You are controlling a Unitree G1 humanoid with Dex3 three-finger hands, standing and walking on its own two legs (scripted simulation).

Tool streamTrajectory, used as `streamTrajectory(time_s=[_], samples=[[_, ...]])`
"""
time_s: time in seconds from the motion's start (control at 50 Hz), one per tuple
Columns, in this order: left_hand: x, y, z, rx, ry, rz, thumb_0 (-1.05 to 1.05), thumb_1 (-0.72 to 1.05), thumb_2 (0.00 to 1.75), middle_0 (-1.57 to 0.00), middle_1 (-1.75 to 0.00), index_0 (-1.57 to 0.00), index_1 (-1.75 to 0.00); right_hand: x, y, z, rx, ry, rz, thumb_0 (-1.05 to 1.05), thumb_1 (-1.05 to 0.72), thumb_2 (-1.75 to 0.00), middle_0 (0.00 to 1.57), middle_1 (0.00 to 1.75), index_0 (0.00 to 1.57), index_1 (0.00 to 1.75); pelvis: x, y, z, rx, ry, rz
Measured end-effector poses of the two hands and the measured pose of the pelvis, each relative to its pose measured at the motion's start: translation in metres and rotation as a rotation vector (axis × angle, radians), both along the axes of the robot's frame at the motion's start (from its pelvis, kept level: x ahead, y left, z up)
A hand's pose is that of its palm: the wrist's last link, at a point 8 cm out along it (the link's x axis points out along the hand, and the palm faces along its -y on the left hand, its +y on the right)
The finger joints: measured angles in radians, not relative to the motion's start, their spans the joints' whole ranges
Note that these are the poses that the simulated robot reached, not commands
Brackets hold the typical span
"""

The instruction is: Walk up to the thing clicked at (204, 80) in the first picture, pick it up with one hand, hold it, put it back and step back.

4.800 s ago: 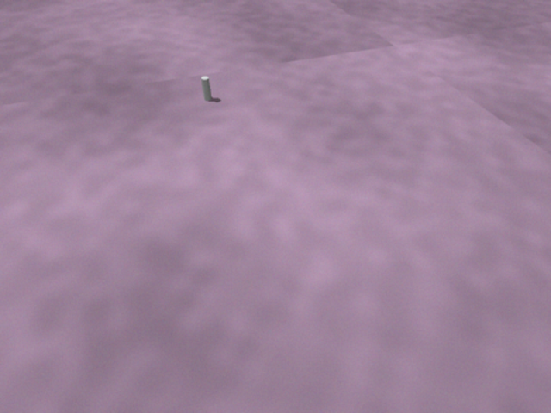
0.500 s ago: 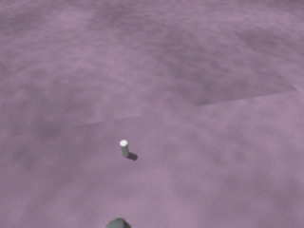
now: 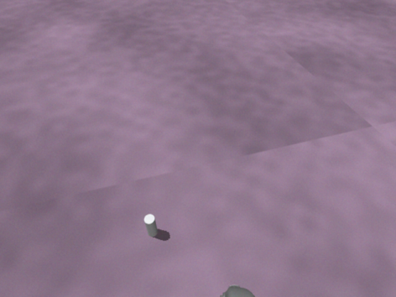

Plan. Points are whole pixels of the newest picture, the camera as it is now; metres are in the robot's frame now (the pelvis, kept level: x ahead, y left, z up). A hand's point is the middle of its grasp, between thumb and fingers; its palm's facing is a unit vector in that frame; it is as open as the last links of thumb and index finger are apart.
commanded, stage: walk up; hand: left
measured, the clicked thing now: (151, 225) +0.59 +0.18 -0.69
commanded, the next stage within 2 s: none
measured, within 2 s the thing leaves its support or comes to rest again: neither
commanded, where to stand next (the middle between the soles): +0.25 -0.02 m, yaw +0 degrees
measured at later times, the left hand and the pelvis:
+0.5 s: hand out of the picture +0.17 +0.26 -0.15, palm faces +0.01 -0.92 -0.39, open 7.4 cm; pelvis +0.13 -0.01 -0.01, yaw +1 degrees
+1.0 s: hand out of the picture +0.17 +0.27 -0.15, palm faces +0.00 -0.90 -0.43, open 7.4 cm; pelvis +0.16 -0.01 -0.01, yaw +0 degrees
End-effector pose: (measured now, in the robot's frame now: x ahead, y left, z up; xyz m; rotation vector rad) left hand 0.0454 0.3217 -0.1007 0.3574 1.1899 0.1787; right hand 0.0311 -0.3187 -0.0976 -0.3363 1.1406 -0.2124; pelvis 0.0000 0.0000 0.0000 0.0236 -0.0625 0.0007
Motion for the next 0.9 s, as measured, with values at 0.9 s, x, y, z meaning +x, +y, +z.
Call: streamTrajectory(time_s=[0.9], samples=[[0.126,0.005,-0.018,0.053,0.079,0.054,0.01,0.9,0.9,-0.2,-0.3,-0.2,-0.3,0.205,0.003,-0.014,-0.014,-0.032,0.024,0.0,-0.9,-0.9,0.21,0.3,0.21,0.3,0.156,0.0,-0.014,-0.025,0.009,-0.008]])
